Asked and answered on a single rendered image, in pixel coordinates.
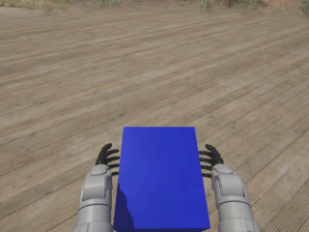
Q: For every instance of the robot right forearm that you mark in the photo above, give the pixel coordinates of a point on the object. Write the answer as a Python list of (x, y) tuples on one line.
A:
[(232, 202)]

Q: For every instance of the robot left forearm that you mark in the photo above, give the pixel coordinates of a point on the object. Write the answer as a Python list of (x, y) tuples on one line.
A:
[(95, 201)]

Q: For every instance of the right robot hand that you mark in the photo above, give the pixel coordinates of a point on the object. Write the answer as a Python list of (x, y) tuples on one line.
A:
[(215, 159)]

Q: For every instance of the carton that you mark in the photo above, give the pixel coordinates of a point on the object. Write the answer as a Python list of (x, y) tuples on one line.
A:
[(160, 182)]

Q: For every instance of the left robot hand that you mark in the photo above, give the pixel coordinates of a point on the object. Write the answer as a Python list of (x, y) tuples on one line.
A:
[(103, 157)]

